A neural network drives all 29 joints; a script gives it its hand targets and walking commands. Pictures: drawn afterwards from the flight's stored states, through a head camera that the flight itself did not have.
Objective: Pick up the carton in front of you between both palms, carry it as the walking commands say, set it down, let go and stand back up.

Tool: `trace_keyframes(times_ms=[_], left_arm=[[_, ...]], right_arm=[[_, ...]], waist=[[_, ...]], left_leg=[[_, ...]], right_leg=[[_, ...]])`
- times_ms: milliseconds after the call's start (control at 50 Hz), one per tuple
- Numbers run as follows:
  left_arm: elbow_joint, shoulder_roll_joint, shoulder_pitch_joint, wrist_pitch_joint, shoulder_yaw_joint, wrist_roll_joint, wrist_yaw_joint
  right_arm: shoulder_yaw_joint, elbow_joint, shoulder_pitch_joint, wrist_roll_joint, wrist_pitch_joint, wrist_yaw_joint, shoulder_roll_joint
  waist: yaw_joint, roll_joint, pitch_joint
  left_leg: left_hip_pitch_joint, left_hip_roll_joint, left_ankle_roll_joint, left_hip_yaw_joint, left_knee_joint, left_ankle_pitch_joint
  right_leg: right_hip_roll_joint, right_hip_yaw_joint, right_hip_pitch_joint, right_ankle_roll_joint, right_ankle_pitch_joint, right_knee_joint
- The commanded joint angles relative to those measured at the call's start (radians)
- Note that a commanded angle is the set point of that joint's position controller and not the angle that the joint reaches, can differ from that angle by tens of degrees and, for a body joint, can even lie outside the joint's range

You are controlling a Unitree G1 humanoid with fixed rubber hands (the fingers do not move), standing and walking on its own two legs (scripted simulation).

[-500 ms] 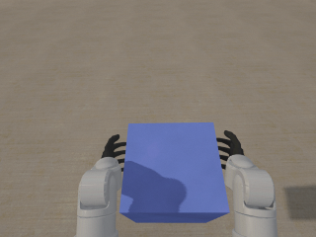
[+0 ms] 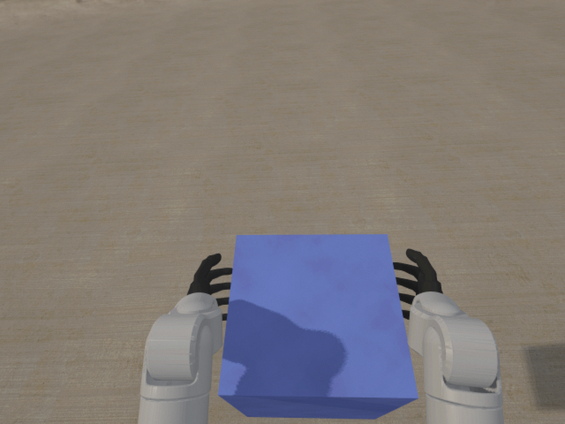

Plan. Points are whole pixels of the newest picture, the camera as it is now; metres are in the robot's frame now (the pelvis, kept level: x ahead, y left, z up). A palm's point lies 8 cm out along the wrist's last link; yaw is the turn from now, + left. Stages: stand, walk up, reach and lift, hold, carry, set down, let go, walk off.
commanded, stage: carry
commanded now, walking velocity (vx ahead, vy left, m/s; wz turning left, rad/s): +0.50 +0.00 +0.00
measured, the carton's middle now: (310, 334) +0.28 -0.01 +0.00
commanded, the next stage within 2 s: none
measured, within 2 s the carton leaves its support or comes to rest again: neither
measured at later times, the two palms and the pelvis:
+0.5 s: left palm (215, 178) +0.57 +0.18 +0.09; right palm (361, 171) +0.56 -0.11 +0.10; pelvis +0.30 +0.04 +0.01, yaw -3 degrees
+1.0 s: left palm (235, 131) +0.73 +0.15 +0.10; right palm (359, 123) +0.73 -0.13 +0.11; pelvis +0.46 +0.01 +0.01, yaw +0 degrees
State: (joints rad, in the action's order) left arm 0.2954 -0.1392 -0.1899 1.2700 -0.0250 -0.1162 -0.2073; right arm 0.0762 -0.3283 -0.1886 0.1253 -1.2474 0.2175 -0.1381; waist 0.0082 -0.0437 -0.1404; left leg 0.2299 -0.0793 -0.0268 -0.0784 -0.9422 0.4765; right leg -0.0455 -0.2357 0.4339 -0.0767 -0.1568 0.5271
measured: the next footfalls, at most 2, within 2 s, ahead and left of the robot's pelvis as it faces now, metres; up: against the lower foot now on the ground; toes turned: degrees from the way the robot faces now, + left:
left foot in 0.36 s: +0.38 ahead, +0.13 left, +0.00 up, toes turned +9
right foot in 0.70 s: +0.49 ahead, -0.09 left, +0.00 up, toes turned +16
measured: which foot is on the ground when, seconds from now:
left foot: up 0.00-0.34, down 0.36-1.00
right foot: down 0.00-0.40, up 0.42-0.68, down 0.70-1.00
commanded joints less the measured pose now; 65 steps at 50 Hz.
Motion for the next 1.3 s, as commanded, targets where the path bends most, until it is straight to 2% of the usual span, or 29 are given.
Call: trace_keyframes(times_ms=[0,20,40,80,120,220,280,320,340,360,380,400,420,440,460,500,540,600,640,660,680,700,720,740,840,940,1060,1200,1280], left_arm=[[0.129,-1.026,-0.431,-0.045,0.58,0.417,0.287],[0.154,-1.058,-0.471,-0.057,0.591,0.427,0.287],[0.176,-1.081,-0.509,-0.068,0.601,0.439,0.288],[0.211,-1.098,-0.537,-0.082,0.609,0.455,0.29],[0.234,-1.091,-0.538,-0.086,0.61,0.463,0.289],[0.256,-1.025,-0.457,-0.059,0.609,0.446,0.275],[0.219,-0.979,-0.394,-0.036,0.602,0.415,0.272],[0.199,-0.957,-0.389,-0.023,0.601,0.404,0.273],[0.188,-0.944,-0.387,-0.018,0.599,0.4,0.273],[0.183,-0.931,-0.397,-0.011,0.596,0.401,0.274],[0.194,-0.935,-0.425,-0.004,0.612,0.411,0.274],[0.182,-0.945,-0.437,-0.003,0.619,0.42,0.28],[0.167,-0.982,-0.453,-0.01,0.634,0.432,0.288],[0.163,-1.013,-0.469,-0.022,0.638,0.441,0.295],[0.166,-1.042,-0.485,-0.035,0.642,0.449,0.298],[0.188,-1.09,-0.505,-0.061,0.645,0.456,0.294],[0.214,-1.106,-0.489,-0.08,0.643,0.452,0.28],[0.283,-1.087,-0.484,-0.085,0.645,0.446,0.259],[0.293,-1.061,-0.453,-0.074,0.641,0.44,0.257],[0.288,-1.044,-0.435,-0.063,0.637,0.435,0.261],[0.28,-1.019,-0.425,-0.048,0.63,0.432,0.269],[0.249,-1.002,-0.417,-0.039,0.627,0.421,0.276],[0.196,-0.991,-0.382,-0.037,0.606,0.409,0.281],[0.153,-0.989,-0.35,-0.035,0.591,0.4,0.285],[0.129,-1.027,-0.414,-0.04,0.584,0.409,0.294],[0.163,-1.058,-0.489,-0.05,0.607,0.434,0.287],[0.181,-1.059,-0.485,-0.049,0.611,0.435,0.276],[0.182,-1.052,-0.464,-0.042,0.615,0.433,0.28],[0.176,-1.043,-0.45,-0.041,0.613,0.427,0.28]], right_arm=[[-0.669,-0.048,-0.431,-0.454,-0.005,-0.317,-1.041],[-0.672,-0.043,-0.436,-0.461,0.007,-0.322,-1.078],[-0.672,-0.05,-0.446,-0.464,0.019,-0.323,-1.105],[-0.67,-0.073,-0.455,-0.46,0.037,-0.315,-1.131],[-0.669,-0.104,-0.457,-0.454,0.047,-0.301,-1.137],[-0.668,-0.145,-0.388,-0.438,0.029,-0.279,-1.068],[-0.663,-0.119,-0.352,-0.434,0.003,-0.286,-1.016],[-0.652,-0.088,-0.336,-0.434,-0.009,-0.295,-0.992],[-0.642,-0.07,-0.324,-0.43,-0.014,-0.299,-0.982],[-0.629,-0.058,-0.315,-0.422,-0.017,-0.302,-0.964],[-0.623,-0.023,-0.324,-0.412,-0.01,-0.303,-0.961],[-0.619,-0.019,-0.31,-0.415,-0.002,-0.306,-0.986],[-0.614,-0.025,-0.313,-0.417,0.005,-0.307,-1.016],[-0.614,-0.037,-0.338,-0.422,0.015,-0.31,-1.057],[-0.619,-0.055,-0.372,-0.429,0.029,-0.312,-1.096],[-0.628,-0.094,-0.418,-0.444,0.05,-0.314,-1.136],[-0.633,-0.127,-0.417,-0.454,0.061,-0.315,-1.14],[-0.641,-0.176,-0.395,-0.457,0.061,-0.308,-1.112],[-0.648,-0.181,-0.371,-0.448,0.051,-0.302,-1.081],[-0.652,-0.17,-0.355,-0.436,0.044,-0.3,-1.062],[-0.655,-0.148,-0.332,-0.423,0.037,-0.298,-1.036],[-0.66,-0.147,-0.34,-0.425,0.022,-0.296,-1.024],[-0.658,-0.139,-0.342,-0.427,0.006,-0.297,-1.009],[-0.663,-0.119,-0.346,-0.426,-0.005,-0.302,-1.001],[-0.675,-0.07,-0.407,-0.448,-0.003,-0.319,-1.044],[-0.644,-0.055,-0.431,-0.449,0.011,-0.312,-1.083],[-0.633,-0.054,-0.41,-0.442,0.015,-0.307,-1.094],[-0.642,-0.084,-0.402,-0.437,0.014,-0.304,-1.079],[-0.644,-0.084,-0.396,-0.439,0.011,-0.307,-1.067]], waist=[[0.016,0.141,-0.27],[0.011,0.096,-0.255],[0.007,0.106,-0.254],[0.008,0.143,-0.244],[0.006,0.158,-0.227],[0.012,0.176,-0.184],[0.017,0.191,-0.16],[-0.001,0.152,-0.165],[-0.013,0.124,-0.209],[-0.03,0.004,-0.272],[-0.036,-0.232,-0.326],[-0.035,-0.25,-0.302],[-0.033,-0.182,-0.29],[-0.031,-0.091,-0.3],[-0.025,-0.057,-0.286],[-0.018,-0.078,-0.288],[-0.017,-0.102,-0.31],[-0.023,-0.134,-0.332],[-0.012,-0.095,-0.323],[-0.009,-0.065,-0.318],[-0.012,-0.001,-0.325],[-0.014,0.095,-0.358],[-0.006,0.173,-0.362],[-0.008,0.195,-0.339],[-0.011,0.119,-0.322],[-0.013,0.067,-0.321],[-0.014,0.014,-0.32],[-0.015,0.04,-0.301],[-0.014,0.013,-0.291]], left_leg=[[0.505,-0.034,0.038,0.077,-0.281,-0.048],[0.473,-0.061,0.041,0.087,-0.214,-0.102],[0.428,-0.065,0.037,0.077,-0.139,-0.137],[0.382,-0.053,0.022,0.032,-0.021,-0.175],[0.378,-0.05,0.005,0.003,0.11,-0.225],[0.305,0.0,0.009,-0.078,0.378,-0.386],[0.252,0.015,0.022,-0.118,0.464,-0.404],[0.082,0.061,0.034,-0.185,0.555,-0.396],[-0.114,0.046,0.046,-0.166,0.543,-0.417],[-0.31,-0.132,0.088,0.074,0.57,-0.519],[-0.538,-0.336,0.236,0.395,0.579,-0.709],[-0.524,-0.359,0.281,0.416,0.593,-0.945],[-0.482,-0.33,0.266,0.317,0.575,-1.091],[-0.45,-0.315,0.226,0.243,0.57,-1.076],[-0.394,-0.293,0.186,0.182,0.595,-1.018],[-0.317,-0.243,0.145,0.071,0.621,-0.961],[-0.285,-0.214,0.143,-0.013,0.597,-0.995],[-0.27,-0.188,0.127,-0.073,0.552,-0.978],[-0.205,-0.143,0.079,-0.108,0.487,-0.817],[-0.141,-0.126,0.049,-0.105,0.457,-0.693],[-0.048,-0.106,0.019,-0.102,0.421,-0.511],[0.018,-0.056,-0.008,-0.06,0.411,-0.323],[0.028,-0.042,-0.018,-0.037,0.439,-0.231],[-0.002,-0.041,-0.022,-0.036,0.458,-0.229],[-0.078,-0.063,-0.02,-0.048,0.448,-0.576],[-0.095,-0.059,-0.026,-0.048,0.454,-0.665],[-0.166,-0.074,-0.013,-0.039,0.426,-0.877],[-0.132,-0.065,-0.015,-0.039,0.454,-0.782],[-0.182,-0.086,-0.007,-0.029,0.437,-0.914]], right_leg=[[-0.347,0.544,-0.611,-0.12,0.124,-0.256],[-0.329,0.473,-0.545,-0.091,0.103,-0.282],[-0.306,0.399,-0.497,-0.066,0.048,-0.309],[-0.279,0.312,-0.446,-0.066,-0.025,-0.348],[-0.267,0.266,-0.442,-0.083,-0.059,-0.381],[-0.213,0.148,-0.483,-0.048,0.148,-0.34],[-0.201,0.117,-0.522,-0.017,0.239,-0.275],[-0.159,0.042,-0.481,0.023,0.346,-0.102],[-0.128,0.005,-0.373,0.058,0.377,0.043],[-0.081,0.003,-0.198,0.108,0.138,0.263],[0.023,0.044,0.099,0.141,-0.183,0.495],[0.034,0.127,0.207,0.128,-0.405,0.634],[0.006,0.177,0.227,0.105,-0.42,0.666],[-0.034,0.207,0.219,0.092,-0.393,0.617],[-0.063,0.217,0.185,0.089,-0.347,0.49],[-0.039,0.175,0.067,0.097,-0.271,0.289],[-0.011,0.137,-0.023,0.098,-0.207,0.149],[0.012,0.077,-0.108,0.099,-0.003,0.001],[0.003,0.053,-0.237,0.096,0.24,-0.17],[-0.039,0.079,-0.329,0.092,0.335,-0.205],[-0.136,0.159,-0.437,0.086,0.55,-0.177],[-0.228,0.246,-0.538,0.018,0.828,-0.071],[-0.252,0.273,-0.558,-0.022,0.837,-0.049],[-0.234,0.264,-0.51,-0.02,0.787,-0.067],[-0.159,0.175,-0.436,0.02,0.828,0.014],[-0.141,0.163,-0.414,0.019,0.811,0.036],[-0.104,0.129,-0.338,0.039,0.643,0.048],[-0.111,0.131,-0.369,0.032,0.685,0.036],[-0.095,0.112,-0.308,0.047,0.55,0.038]])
